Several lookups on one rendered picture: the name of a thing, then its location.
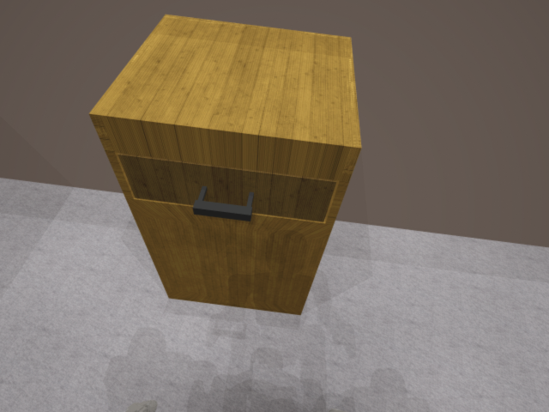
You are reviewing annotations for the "drawer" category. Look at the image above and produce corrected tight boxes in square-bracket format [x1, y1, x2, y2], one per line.
[118, 153, 336, 222]

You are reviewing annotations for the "handle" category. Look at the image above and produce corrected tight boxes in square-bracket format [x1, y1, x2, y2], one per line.
[193, 186, 254, 221]

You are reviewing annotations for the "cabinet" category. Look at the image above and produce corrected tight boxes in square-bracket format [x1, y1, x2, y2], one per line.
[89, 15, 362, 315]

